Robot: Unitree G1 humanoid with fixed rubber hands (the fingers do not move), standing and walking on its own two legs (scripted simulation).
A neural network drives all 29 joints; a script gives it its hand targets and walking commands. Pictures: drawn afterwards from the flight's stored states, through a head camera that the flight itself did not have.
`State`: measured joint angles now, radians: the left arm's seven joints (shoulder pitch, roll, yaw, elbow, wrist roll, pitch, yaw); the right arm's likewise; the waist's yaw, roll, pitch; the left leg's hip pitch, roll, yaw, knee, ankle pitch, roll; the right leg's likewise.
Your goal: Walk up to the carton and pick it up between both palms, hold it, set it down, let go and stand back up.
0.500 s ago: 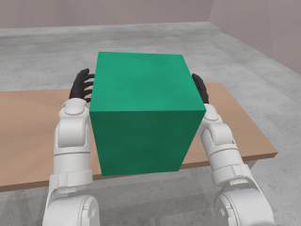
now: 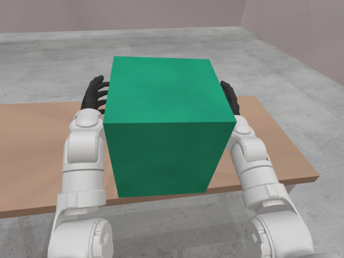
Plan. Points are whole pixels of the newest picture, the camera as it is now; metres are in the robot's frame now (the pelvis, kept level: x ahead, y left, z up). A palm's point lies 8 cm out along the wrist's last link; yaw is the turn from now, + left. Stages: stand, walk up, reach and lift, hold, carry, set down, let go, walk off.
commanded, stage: hold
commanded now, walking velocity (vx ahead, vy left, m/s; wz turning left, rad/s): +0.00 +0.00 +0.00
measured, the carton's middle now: (163, 129) +0.36 +0.01 +0.15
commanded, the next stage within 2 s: none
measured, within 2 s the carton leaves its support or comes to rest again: neither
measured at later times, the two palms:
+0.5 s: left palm (91, 112) +0.37 +0.16 +0.19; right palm (229, 114) +0.36 -0.14 +0.19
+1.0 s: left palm (91, 111) +0.37 +0.16 +0.19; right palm (229, 113) +0.37 -0.14 +0.19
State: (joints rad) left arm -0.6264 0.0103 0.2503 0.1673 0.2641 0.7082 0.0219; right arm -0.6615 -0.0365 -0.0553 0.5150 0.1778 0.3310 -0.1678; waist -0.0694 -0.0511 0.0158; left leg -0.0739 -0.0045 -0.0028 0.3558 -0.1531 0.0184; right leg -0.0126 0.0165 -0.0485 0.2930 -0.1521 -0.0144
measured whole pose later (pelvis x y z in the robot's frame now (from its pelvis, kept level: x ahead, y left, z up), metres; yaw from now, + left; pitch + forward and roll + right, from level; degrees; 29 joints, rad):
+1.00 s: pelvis +0.00 +0.00 +0.00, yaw +0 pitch -7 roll -1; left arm -0.61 0.01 0.25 0.15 0.26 0.72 0.02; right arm -0.66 -0.05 -0.04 0.50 0.20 0.36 -0.18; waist -0.08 -0.05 0.01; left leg -0.07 -0.01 -0.01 0.36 -0.16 0.02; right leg 0.00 0.02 -0.05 0.29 -0.15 -0.01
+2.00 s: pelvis +0.00 +0.00 +0.00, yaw +1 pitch -8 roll -1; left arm -0.60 0.01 0.25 0.13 0.26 0.72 0.02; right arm -0.66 -0.05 -0.03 0.49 0.20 0.36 -0.18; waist -0.08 -0.05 0.01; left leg -0.06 -0.01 -0.02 0.36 -0.16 0.02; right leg 0.01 0.02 -0.05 0.28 -0.15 -0.01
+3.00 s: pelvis +0.00 +0.00 +0.00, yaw +0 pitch -8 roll -1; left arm -0.62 0.00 0.24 0.15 0.27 0.71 0.02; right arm -0.65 -0.04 -0.05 0.51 0.18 0.33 -0.17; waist -0.07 -0.05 0.02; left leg -0.07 -0.01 -0.01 0.36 -0.16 0.02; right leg -0.01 0.02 -0.04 0.29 -0.15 -0.01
